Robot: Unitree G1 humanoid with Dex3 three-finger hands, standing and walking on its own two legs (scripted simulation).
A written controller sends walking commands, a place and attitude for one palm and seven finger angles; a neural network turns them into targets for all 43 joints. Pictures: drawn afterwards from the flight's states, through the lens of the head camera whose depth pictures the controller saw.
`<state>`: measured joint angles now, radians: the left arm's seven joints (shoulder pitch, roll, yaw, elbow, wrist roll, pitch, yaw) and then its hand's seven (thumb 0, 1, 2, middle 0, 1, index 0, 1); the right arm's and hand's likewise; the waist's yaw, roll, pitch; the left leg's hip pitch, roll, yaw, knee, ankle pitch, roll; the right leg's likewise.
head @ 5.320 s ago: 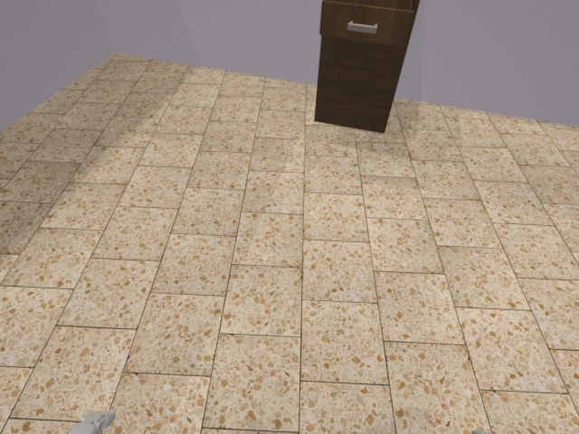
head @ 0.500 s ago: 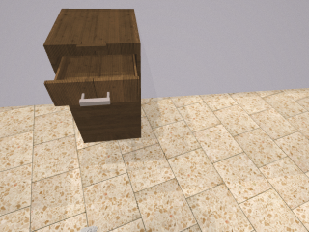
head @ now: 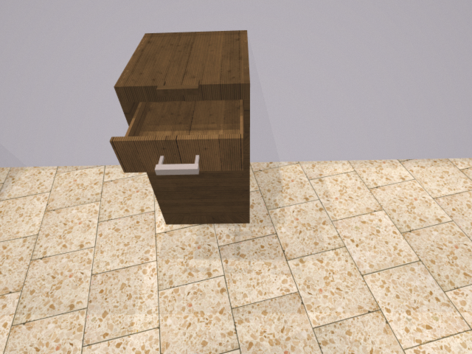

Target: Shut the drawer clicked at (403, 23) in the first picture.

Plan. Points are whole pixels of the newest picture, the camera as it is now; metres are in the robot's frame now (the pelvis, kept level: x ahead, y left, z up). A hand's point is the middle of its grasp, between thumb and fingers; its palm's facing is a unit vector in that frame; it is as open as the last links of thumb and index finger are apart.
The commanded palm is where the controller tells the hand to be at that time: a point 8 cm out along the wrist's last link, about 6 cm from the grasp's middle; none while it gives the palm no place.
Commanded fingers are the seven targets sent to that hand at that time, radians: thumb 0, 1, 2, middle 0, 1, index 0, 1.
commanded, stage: take the last steps up to it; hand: left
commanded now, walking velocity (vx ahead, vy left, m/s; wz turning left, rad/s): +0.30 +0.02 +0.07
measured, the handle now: (178, 164) +0.63 +0.24 -0.11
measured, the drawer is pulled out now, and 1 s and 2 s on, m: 0.20 0.20 0.20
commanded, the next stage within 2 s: come to a stop and stand still in 0.68 s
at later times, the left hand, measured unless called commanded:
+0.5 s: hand out of the picture +0.14 +0.24 -0.17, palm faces +0.06 -0.98 -0.20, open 7.4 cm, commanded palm none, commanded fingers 0.00 0.90 0.90 -0.20 -0.30 -0.20 -0.30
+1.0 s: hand (168, 293) +0.28 +0.19 -0.17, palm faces +0.03 -0.97 -0.24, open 7.2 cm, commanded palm none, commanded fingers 0.00 0.90 0.90 -0.20 -0.30 -0.20 -0.30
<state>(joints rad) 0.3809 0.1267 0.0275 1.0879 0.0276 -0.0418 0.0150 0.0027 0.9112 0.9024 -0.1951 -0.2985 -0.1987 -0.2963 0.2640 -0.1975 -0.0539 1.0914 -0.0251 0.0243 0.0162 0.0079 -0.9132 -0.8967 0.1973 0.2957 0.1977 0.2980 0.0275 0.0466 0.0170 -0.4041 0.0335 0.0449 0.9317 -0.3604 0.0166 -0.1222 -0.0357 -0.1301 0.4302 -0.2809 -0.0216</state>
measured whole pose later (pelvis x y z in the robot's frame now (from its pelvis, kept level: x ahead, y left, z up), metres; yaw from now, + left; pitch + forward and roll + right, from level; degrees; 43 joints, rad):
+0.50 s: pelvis +0.13 +0.05 +0.00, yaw +0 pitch -1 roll +1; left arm 0.27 0.18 0.06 1.08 0.03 -0.01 0.00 0.01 0.91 0.90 -0.19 -0.30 -0.20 -0.30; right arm 0.24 -0.16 -0.05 1.04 -0.02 -0.07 -0.02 -0.02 -0.95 -0.90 0.20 0.30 0.20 0.30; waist 0.01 -0.03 0.04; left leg -0.17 0.03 0.18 0.41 -0.22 0.03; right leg -0.48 -0.11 -0.09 1.00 -0.33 0.01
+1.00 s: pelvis +0.24 +0.01 +0.00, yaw -1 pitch -1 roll +0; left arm 0.22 0.14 0.03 1.06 0.02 -0.01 0.03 -0.01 0.94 0.90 -0.20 -0.30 -0.20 -0.30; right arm 0.19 -0.19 -0.04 1.07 -0.01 0.03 -0.02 0.01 -0.92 -0.90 0.20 0.30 0.20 0.30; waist 0.01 0.04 0.07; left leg -0.37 0.05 0.05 0.74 -0.36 -0.05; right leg -0.21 -0.02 -0.14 0.44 -0.22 -0.05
